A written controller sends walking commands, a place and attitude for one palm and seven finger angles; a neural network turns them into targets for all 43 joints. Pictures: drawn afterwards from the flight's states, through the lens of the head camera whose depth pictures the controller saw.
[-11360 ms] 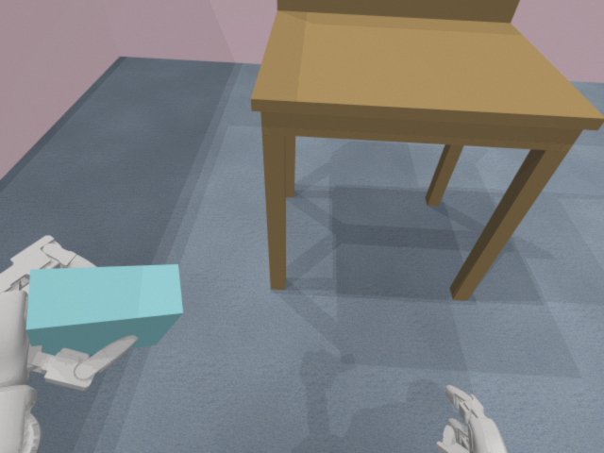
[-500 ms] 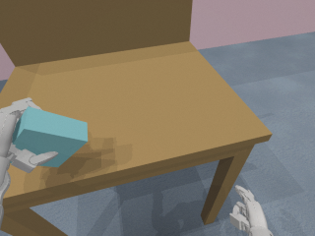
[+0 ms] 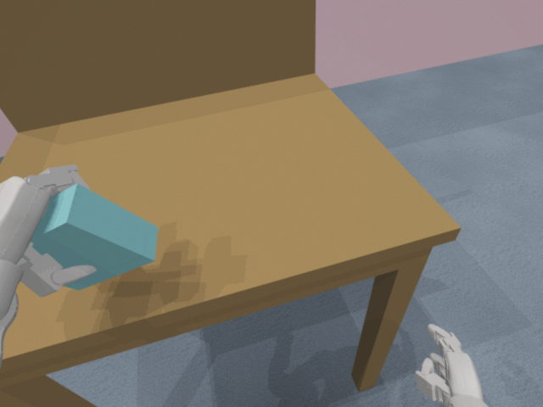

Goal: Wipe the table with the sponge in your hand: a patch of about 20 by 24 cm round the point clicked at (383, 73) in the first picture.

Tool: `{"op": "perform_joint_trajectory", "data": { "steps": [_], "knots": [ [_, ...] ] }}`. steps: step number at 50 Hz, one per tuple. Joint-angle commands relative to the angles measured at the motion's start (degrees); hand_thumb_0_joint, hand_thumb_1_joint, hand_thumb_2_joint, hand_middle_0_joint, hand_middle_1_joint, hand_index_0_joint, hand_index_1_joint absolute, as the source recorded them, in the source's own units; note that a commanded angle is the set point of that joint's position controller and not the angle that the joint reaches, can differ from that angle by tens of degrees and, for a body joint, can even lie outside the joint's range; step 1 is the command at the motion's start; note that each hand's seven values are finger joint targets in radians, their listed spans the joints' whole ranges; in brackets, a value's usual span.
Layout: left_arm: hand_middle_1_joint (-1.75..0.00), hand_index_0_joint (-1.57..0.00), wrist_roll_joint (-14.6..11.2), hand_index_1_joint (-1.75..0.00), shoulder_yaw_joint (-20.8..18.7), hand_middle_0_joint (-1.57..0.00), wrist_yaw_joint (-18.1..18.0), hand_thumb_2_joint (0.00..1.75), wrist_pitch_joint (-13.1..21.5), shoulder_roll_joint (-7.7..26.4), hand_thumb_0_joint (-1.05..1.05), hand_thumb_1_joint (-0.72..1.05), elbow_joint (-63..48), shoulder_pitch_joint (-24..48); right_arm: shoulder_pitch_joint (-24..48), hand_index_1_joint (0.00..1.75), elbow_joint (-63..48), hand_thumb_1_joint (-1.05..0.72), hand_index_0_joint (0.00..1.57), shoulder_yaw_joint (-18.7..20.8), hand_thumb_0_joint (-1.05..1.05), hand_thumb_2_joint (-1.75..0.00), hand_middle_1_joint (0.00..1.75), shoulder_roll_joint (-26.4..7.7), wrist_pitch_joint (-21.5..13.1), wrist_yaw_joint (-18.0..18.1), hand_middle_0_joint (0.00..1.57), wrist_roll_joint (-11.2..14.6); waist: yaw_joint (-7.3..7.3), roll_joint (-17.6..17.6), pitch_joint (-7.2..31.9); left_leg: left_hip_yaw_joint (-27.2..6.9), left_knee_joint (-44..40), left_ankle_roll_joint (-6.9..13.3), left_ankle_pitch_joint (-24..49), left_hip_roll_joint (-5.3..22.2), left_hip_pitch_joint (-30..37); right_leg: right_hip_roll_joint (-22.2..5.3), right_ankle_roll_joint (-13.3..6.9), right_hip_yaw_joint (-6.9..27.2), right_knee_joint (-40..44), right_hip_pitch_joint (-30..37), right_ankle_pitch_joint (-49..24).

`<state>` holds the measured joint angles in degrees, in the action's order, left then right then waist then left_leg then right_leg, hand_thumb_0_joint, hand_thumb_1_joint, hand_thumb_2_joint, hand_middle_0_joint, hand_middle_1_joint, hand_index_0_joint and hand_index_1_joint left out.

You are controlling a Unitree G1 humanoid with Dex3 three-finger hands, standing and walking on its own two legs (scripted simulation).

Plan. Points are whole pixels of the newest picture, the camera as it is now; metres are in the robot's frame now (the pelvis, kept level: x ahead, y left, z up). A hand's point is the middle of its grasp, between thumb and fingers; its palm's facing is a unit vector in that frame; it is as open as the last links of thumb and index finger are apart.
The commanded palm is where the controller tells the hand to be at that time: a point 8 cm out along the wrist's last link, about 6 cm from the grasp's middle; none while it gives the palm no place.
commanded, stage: turn the palm down, sponge in hand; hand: left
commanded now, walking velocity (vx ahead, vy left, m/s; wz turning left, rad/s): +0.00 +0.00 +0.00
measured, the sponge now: (92, 249) +0.24 +0.26 +0.17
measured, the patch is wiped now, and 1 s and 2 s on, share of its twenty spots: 0.00 0.00 0.00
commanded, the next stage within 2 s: move the sponge above the wiping area in 1.14 s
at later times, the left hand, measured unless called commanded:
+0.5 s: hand (22, 211) +0.23 +0.30 +0.25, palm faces +0.28 -0.13 -0.95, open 9.5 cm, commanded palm +0.17 +0.30 +0.31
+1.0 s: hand (29, 215) +0.22 +0.29 +0.25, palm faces +0.28 -0.05 -0.96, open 9.5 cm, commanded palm +0.16 +0.28 +0.32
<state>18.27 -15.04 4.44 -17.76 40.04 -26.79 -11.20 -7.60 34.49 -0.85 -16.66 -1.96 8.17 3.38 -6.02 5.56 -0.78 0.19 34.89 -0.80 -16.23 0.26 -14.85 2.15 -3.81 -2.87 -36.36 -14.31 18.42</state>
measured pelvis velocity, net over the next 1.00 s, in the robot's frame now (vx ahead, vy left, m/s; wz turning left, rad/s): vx -0.03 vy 0.00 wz -0.01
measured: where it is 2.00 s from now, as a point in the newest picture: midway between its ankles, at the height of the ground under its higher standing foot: outside the picture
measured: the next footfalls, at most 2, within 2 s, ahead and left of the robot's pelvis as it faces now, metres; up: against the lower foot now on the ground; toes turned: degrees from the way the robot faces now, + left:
none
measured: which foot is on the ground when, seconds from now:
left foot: down 0.00-1.00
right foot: down 0.00-1.00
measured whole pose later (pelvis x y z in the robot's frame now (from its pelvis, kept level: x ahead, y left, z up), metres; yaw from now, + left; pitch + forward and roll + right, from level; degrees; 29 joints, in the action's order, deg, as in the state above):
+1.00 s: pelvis -0.03 +0.00 +0.01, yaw +0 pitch -6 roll +1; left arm 41.5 -2.7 9.7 -28.7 39.8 -21.1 5.3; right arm 1.9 37.1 -4.5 -15.2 0.5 5.7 3.8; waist -8.8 7.3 -1.3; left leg 0.8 27.6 -0.4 -10.2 -0.4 -11.5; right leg 1.6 -3.7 -2.2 -30.8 -11.9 13.1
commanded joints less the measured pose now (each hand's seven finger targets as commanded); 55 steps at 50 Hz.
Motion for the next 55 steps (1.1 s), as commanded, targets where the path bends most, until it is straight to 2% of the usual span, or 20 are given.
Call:
{"op": "perform_joint_trajectory", "data": {
  "steps": [1,2,3,7,10,15,17,21,22,29,32,35,37,38,42,46,47,50,52,55],
  "knots": [
    [-1.60,-1.20,3.9,-1.60,-13.2,-1.20,-3.8,1.30,-1.2,18.4,0.00,0.10,-9.6,14.9,12.1,0.30,-10.7,-0.90,0.20,0.6,0.00,-0.90,0.30,-4.4,-3.0,-0.2,0.20,-0.3,-1.69,-0.2,10.6,-0.6,-5.3,1.8,12.6,0.1,3.1,-5.0,2.9,5.9,8.7,3.6,-12.7],
    [-1.60,-1.20,4.9,-1.60,-14.3,-1.20,-4.3,1.30,-2.6,19.4,0.00,0.10,-8.4,15.2,14.8,0.30,-10.4,-0.90,0.20,-0.1,0.00,-0.90,0.30,-4.0,-3.2,-0.6,0.20,0.4,-2.63,0.8,9.9,-0.7,-5.9,1.5,12.3,-0.3,3.4,-4.0,2.1,6.6,9.2,3.6,-11.5],
    [-1.60,-1.20,5.5,-1.60,-10.8,-1.20,-3.9,1.30,-3.8,17.0,0.00,0.10,-8.9,17.2,13.9,0.30,-10.7,-0.90,0.20,0.0,0.00,-0.90,0.30,-4.4,-2.6,-0.6,0.20,-0.2,-1.92,0.6,10.4,-0.6,-6.1,1.5,12.9,0.1,3.2,-4.6,2.3,5.4,9.2,4.1,-12.7],
    [-1.60,-1.20,9.4,-1.60,-7.5,-1.20,-1.4,1.30,-8.4,16.5,0.00,0.10,-7.0,19.8,19.0,0.30,-10.4,-0.90,0.20,-1.4,0.00,-0.90,0.30,-3.6,-2.1,-1.2,0.20,1.0,-2.30,1.1,9.4,-1.3,-8.5,1.4,11.2,-0.3,4.5,-3.3,1.7,5.5,10.3,3.4,-9.2],
    [-1.60,-1.20,12.5,-1.60,-2.7,-1.20,1.7,1.30,-9.7,15.4,0.00,0.10,-8.2,23.5,17.9,0.30,-10.5,-0.90,0.20,-1.6,0.00,-0.90,0.30,-4.0,-1.2,-1.0,0.20,0.6,-1.24,-1.5,10.8,-2.1,-10.3,1.9,10.4,-0.1,5.4,-3.4,2.3,3.7,10.9,3.9,-8.6],
    [-1.60,-1.20,17.6,-1.60,-2.0,-1.20,3.6,1.30,-9.6,17.3,0.00,0.10,-11.0,27.7,20.1,0.30,-10.4,-0.90,0.20,-2.1,0.00,-0.90,0.30,-3.3,-0.9,-0.9,0.20,0.2,-2.15,1.0,12.9,-3.2,-12.0,2.0,11.0,-0.3,7.3,-2.8,1.3,4.0,11.2,5.3,-8.2],
    [-1.60,-1.20,18.8,-1.60,-3.7,-1.20,3.1,1.30,-10.2,18.7,0.00,0.10,-10.8,29.5,24.1,0.30,-10.6,-0.90,0.20,-3.0,0.00,-0.90,0.30,-2.5,-1.5,-1.1,0.20,0.9,-3.21,2.6,11.6,-4.0,-13.4,1.6,8.2,-0.5,6.7,-1.8,0.3,5.9,11.4,5.4,-5.3],
    [-1.60,-1.20,20.6,-1.60,-2.6,-1.20,2.6,1.30,-11.3,18.8,0.00,0.10,-8.0,31.7,22.3,0.30,-9.1,-0.90,0.20,-2.5,0.00,-0.90,0.30,-3.2,-0.4,-1.3,0.20,0.3,-3.15,2.5,12.2,-3.9,-14.0,1.3,8.1,-0.3,5.7,-3.1,0.7,4.9,11.7,6.3,-5.3],
    [-1.60,-1.20,20.9,-1.60,-3.4,-1.20,2.4,1.30,-12.3,18.8,0.00,0.10,-7.5,32.3,25.8,0.30,-9.5,-0.90,0.20,-3.1,0.00,-0.90,0.30,-2.5,-1.0,-1.5,0.20,0.8,-3.93,1.9,11.5,-4.4,-14.2,1.2,6.4,-0.5,5.3,-2.2,-0.2,7.0,11.9,6.1,-3.7],
    [-1.60,-1.20,22.7,-1.60,2.0,-1.20,4.0,1.30,-12.4,14.3,0.00,0.10,-5.7,31.9,23.9,0.30,-9.0,-0.90,0.20,-2.7,0.00,-0.90,0.30,-2.7,-0.4,-1.8,0.20,1.0,-2.54,-0.8,11.0,-3.6,-13.9,1.4,5.1,-0.4,5.2,-3.2,0.6,5.8,12.8,4.8,-2.6],
    [-1.60,-1.20,24.1,-1.60,1.2,-1.20,3.9,1.30,-12.3,15.1,0.00,0.10,-6.3,32.0,26.3,0.30,-9.9,-0.90,0.20,-3.1,0.00,-0.90,0.30,-2.3,-0.7,-2.0,0.20,1.2,-3.18,-0.5,10.7,-3.9,-13.9,1.4,3.4,-0.6,5.1,-2.5,-0.1,8.2,13.1,4.3,-0.6],
    [-1.60,-1.20,25.5,-1.60,1.3,-1.20,3.3,1.30,-11.1,16.0,0.00,0.10,-5.5,32.9,23.8,0.30,-9.0,-0.90,0.20,-2.4,0.00,-0.90,0.30,-3.2,-0.3,-1.8,0.20,0.2,-2.94,-0.7,11.6,-3.5,-13.3,1.6,4.0,-0.9,5.3,-3.4,0.2,7.2,13.2,4.7,-0.7],
    [-1.60,-1.20,26.4,-1.60,-0.5,-1.20,2.4,1.30,-11.0,17.7,0.00,0.10,-6.6,34.5,26.4,0.30,-9.6,-0.90,0.20,-2.8,0.00,-0.90,0.30,-2.3,-1.1,-1.9,0.20,0.5,-3.59,-0.3,11.3,-3.7,-12.7,1.5,4.0,-1.2,5.4,-2.8,-0.7,10.7,13.9,4.4,1.5],
    [-1.60,-1.20,26.1,-1.60,1.2,-1.20,2.3,1.30,-10.7,16.3,0.00,0.10,-5.9,35.5,25.4,0.30,-9.1,-0.90,0.20,-2.5,0.00,-0.90,0.30,-2.9,-0.8,-1.9,0.20,0.1,-3.13,-0.2,11.7,-3.2,-12.2,1.5,4.4,-1.1,5.0,-3.7,-0.3,8.8,13.8,5.0,0.8],
    [-1.60,-1.20,26.0,-1.60,-0.9,-1.20,1.8,1.30,-10.6,17.8,0.00,0.10,-4.3,35.4,26.5,0.30,-8.9,-0.90,0.20,-2.6,0.00,-0.90,0.30,-2.3,-1.2,-2.0,0.20,0.3,-3.70,-1.0,11.3,-3.2,-11.4,1.3,4.8,-1.5,5.8,-3.4,-0.6,11.9,15.1,4.1,2.9],
    [-1.60,-1.20,25.4,-1.60,0.9,-1.20,2.1,1.30,-10.0,15.9,0.00,0.10,-4.0,34.2,24.6,0.30,-8.3,-0.90,0.20,-2.0,0.00,-0.90,0.30,-2.8,-0.7,-2.2,0.20,0.0,-3.12,-1.2,11.8,-2.8,-10.6,1.4,7.6,-1.4,5.9,-4.6,0.0,10.6,14.6,4.7,-1.0],
    [-1.60,-1.20,25.5,-1.60,-0.3,-1.20,2.1,1.30,-10.5,16.4,0.00,0.10,-3.1,33.4,26.6,0.30,-8.7,-0.90,0.20,-2.4,0.00,-0.90,0.30,-2.3,-1.4,-2.3,0.20,0.4,-3.56,-2.0,11.1,-3.0,-10.2,1.2,7.2,-1.4,5.6,-4.0,-0.7,13.2,15.3,4.3,1.1],
    [-1.60,-1.20,25.2,-1.60,1.9,-1.20,2.6,1.30,-10.0,14.9,0.00,0.10,-2.4,33.8,24.4,0.30,-8.3,-0.90,0.20,-1.9,0.00,-0.90,0.30,-3.0,-0.9,-2.2,0.20,0.1,-2.80,-2.6,10.4,-2.8,-10.6,1.4,6.6,-1.2,5.5,-4.7,0.3,10.5,15.3,3.7,0.5],
    [-1.60,-1.20,25.6,-1.60,1.2,-1.20,2.5,1.30,-10.1,15.5,0.00,0.10,-3.5,34.3,26.5,0.30,-9.0,-0.90,0.20,-2.3,0.00,-0.90,0.30,-2.3,-1.5,-2.1,0.20,0.6,-3.26,-0.9,10.4,-2.9,-10.6,1.3,6.0,-1.5,6.0,-4.0,-0.5,12.7,15.6,3.2,2.2],
    [-1.60,-1.20,25.7,-1.60,1.4,-1.20,2.5,1.30,-9.7,15.6,0.00,0.10,-3.1,33.7,24.2,0.30,-8.3,-0.90,0.20,-1.7,0.00,-0.90,0.30,-3.1,-1.1,-2.1,0.20,-0.1,-2.99,-1.8,11.0,-2.6,-10.1,1.5,8.0,-1.4,5.7,-4.7,0.0,11.1,15.0,4.3,-0.8]
  ]
}}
